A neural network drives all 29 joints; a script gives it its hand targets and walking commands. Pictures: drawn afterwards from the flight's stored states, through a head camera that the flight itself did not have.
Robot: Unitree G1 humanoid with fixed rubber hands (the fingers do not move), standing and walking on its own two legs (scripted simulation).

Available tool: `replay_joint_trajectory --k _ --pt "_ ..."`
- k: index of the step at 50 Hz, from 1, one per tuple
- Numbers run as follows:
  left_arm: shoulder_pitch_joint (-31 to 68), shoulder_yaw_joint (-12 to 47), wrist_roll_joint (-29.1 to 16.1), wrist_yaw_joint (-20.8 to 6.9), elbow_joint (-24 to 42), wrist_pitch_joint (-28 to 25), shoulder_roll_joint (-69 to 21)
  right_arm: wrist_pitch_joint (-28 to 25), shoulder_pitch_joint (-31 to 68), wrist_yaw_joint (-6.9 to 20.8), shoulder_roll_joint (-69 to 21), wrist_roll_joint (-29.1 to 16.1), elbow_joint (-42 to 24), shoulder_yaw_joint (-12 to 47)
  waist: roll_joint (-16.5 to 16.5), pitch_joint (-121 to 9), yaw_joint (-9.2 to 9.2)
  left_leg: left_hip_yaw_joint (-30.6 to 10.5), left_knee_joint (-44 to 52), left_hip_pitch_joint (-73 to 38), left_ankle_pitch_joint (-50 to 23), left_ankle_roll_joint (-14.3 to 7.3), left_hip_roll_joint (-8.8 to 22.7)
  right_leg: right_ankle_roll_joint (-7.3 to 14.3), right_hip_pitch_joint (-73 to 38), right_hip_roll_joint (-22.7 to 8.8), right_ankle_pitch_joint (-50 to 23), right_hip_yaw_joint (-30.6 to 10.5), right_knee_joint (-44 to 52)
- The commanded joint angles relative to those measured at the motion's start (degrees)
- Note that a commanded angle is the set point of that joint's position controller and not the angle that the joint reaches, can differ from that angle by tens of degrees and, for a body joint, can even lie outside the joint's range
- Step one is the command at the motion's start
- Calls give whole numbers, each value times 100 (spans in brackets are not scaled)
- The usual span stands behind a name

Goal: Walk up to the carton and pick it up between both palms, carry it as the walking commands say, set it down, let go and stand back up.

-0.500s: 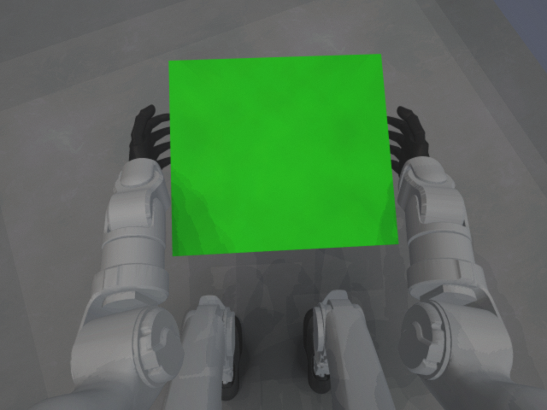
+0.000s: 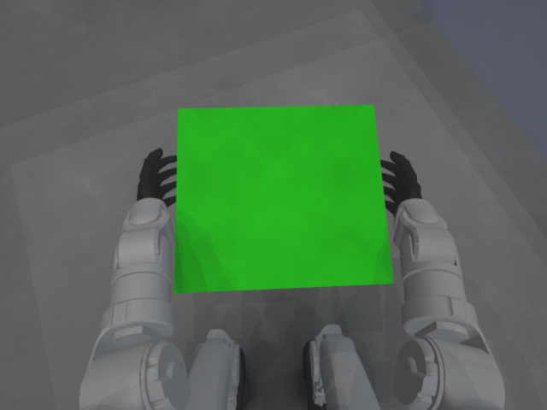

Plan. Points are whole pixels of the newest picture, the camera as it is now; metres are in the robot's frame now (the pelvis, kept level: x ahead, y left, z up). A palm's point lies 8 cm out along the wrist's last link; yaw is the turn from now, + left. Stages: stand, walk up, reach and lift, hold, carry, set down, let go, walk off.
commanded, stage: reach and lift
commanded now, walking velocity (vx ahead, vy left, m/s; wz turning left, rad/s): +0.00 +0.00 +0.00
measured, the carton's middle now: (277, 206) +0.45 -0.01 -0.12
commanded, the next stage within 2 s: none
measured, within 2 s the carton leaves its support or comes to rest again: neither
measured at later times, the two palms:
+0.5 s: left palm (128, 197) +0.41 +0.17 +0.03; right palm (428, 197) +0.40 -0.20 +0.02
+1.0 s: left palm (84, 194) +0.38 +0.19 +0.10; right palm (461, 188) +0.38 -0.19 +0.10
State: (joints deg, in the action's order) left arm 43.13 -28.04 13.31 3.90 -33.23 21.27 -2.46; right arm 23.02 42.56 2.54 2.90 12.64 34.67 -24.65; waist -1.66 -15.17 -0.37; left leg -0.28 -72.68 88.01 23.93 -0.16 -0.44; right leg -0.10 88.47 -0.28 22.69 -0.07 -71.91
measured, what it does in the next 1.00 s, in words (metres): rises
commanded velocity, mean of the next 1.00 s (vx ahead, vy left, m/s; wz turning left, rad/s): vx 0.00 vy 0.00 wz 0.00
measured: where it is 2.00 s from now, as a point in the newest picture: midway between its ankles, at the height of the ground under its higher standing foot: (274, 397)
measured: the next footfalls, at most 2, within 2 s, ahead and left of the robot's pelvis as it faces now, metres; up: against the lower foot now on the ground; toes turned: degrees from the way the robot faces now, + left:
none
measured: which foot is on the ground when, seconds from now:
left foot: down 0.00-1.00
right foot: down 0.00-1.00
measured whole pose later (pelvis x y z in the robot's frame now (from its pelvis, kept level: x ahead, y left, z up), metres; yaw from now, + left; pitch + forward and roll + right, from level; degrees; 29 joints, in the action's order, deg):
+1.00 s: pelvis +0.03 +0.00 +0.12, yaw +0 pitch +20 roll +0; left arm 26.8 -27.2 19.4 -6.6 -23.3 24.7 -5.9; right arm 25.7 26.4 7.2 -3.7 18.7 23.9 -25.1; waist -0.8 -6.1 0.2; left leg -0.9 -34.5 42.7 11.7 0.1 -0.1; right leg 0.2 43.0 0.1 10.6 0.2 -33.6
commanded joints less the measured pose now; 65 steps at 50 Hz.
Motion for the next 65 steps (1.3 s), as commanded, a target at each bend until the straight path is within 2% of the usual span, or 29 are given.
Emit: replay_joint_trajectory --k 1,22,34,41,55,65 --pt "3067 3146 -910 -2305 -378 21 -5415 -208 3283 1971 -5292 -1040 -180 2989 158 -4509 -110 166 913 -2598 -1434 53 -766 84 -3193 803 -1610 167 818" --pt "2255 3206 -658 -2619 -211 117 -5629 -123 2531 2183 -5601 -795 -372 3063 176 -3753 -41 67 2272 -3937 -1821 2 -647 123 -4565 728 -1967 9 2149" --pt "1705 3252 -491 -2747 62 183 -5499 -44 2005 2212 -5630 -618 -601 3086 200 -3067 -23 2 3188 -4800 -1926 -39 -572 134 -5593 627 -2158 -85 3096" --pt "1393 3329 -421 -2745 330 236 -5373 0 1699 2188 -5612 -595 -784 3169 216 -2654 44 -101 3691 -5494 -2100 -41 -531 126 -6064 596 -2221 -86 3597" --pt "834 3644 -534 -2707 688 355 -5386 114 1062 2057 -5646 -578 -1140 3418 162 -2193 25 -136 4478 -6706 -2684 -9 -493 70 -7171 570 -2780 -137 4410" --pt "418 3772 -601 -2582 931 647 -5348 395 679 2012 -5579 -621 -1202 3470 172 -1416 46 -124 5059 -7358 -2651 41 -436 50 -7988 571 -2803 -157 5055"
